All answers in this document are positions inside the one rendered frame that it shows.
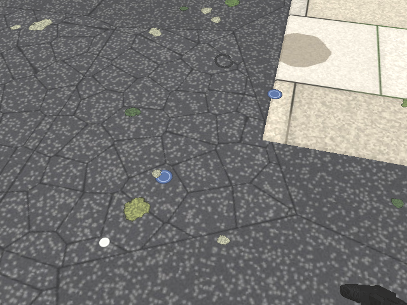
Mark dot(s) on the right robot hand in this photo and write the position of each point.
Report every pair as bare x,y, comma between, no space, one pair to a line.
370,295

